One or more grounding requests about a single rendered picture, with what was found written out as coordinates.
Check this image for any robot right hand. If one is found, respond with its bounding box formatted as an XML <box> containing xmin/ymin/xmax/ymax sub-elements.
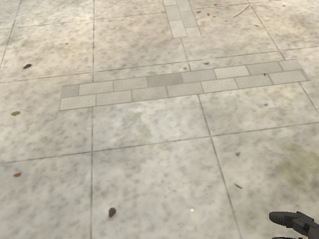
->
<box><xmin>269</xmin><ymin>211</ymin><xmax>319</xmax><ymax>239</ymax></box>

